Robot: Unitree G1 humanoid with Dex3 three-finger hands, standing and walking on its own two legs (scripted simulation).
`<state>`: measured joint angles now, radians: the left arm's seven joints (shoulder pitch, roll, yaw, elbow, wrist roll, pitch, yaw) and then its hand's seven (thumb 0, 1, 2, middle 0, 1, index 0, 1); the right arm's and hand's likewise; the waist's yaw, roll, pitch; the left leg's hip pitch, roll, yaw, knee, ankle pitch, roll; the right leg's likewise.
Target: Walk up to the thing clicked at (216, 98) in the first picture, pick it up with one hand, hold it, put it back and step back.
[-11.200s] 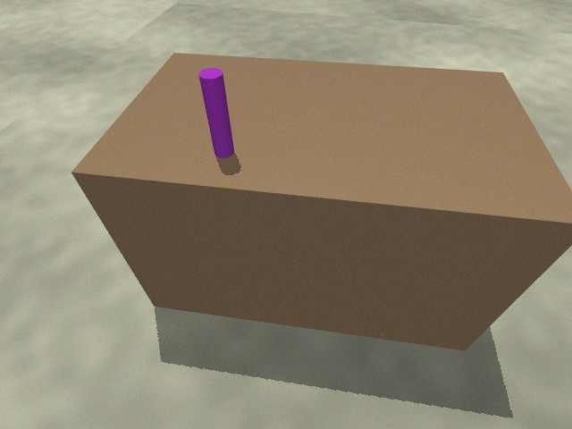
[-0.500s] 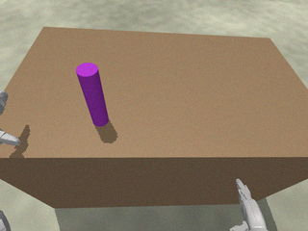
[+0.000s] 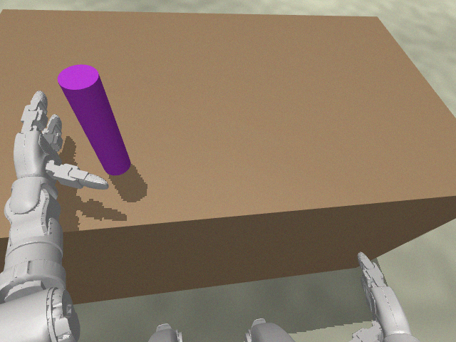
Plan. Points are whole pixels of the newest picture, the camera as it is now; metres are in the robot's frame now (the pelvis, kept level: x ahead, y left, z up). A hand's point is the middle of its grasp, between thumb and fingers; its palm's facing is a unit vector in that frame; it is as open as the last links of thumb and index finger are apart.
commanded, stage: close in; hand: left
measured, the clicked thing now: (101, 129) +0.47 +0.17 +0.09
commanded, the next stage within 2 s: close in 0.24 s
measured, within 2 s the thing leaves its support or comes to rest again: leaves its support in 1.64 s
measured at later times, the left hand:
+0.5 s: hand (104, 156) +0.44 +0.18 +0.06, palm faces +0.09 -1.00 +0.02, open 17.2 cm
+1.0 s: hand (99, 162) +0.43 +0.19 +0.05, palm faces +0.13 -0.99 +0.00, open 11.4 cm
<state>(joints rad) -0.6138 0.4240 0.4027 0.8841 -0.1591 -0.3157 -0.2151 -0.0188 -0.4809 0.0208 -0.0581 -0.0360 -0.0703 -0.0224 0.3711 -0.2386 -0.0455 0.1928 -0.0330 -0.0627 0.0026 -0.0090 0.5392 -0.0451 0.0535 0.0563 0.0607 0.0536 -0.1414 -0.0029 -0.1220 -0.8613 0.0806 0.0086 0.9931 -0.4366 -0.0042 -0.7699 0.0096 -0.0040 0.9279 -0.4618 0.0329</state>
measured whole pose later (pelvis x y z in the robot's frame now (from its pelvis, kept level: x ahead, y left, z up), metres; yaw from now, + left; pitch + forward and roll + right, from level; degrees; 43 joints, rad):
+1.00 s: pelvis +0.00 +0.00 +0.00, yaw +1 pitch +16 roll -2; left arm -0.55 0.31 0.28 0.85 -0.12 -0.39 -0.07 -0.02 -0.32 0.42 -0.74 -0.60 -0.79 -0.62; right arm 0.40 -0.23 -0.06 0.05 -0.02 0.04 0.03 -0.01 0.50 -0.05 0.05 0.06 0.06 0.05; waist -0.12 -0.02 -0.11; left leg -0.84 0.06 0.01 1.00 -0.44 -0.01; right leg -0.76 -0.01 0.00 0.96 -0.49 0.03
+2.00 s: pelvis +0.00 +0.00 +0.01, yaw +1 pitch +12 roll -2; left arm -0.60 0.32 0.24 0.81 -0.13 -0.22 -0.05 -0.07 -0.51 1.09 -0.92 -1.28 -1.00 -1.33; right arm 0.36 -0.23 -0.05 0.15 0.00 0.07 -0.01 -0.01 0.53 -0.05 0.05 0.06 0.06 0.05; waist -0.10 0.00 -0.10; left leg -0.72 0.06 0.03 0.91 -0.41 0.00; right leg -0.64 -0.01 0.01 0.87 -0.44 0.04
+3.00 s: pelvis +0.01 -0.01 +0.04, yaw +1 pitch +4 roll -1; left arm -0.42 0.27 0.21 0.31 -0.16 0.14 -0.02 -0.06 -0.49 1.10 -0.89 -1.31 -0.97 -1.36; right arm 0.33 -0.22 -0.06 0.37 0.04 -0.05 -0.06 -0.01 0.54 -0.05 0.05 0.06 0.06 0.05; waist -0.03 0.05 -0.09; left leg -0.46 0.05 0.03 0.73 -0.35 -0.01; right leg -0.38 -0.02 0.00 0.71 -0.40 0.03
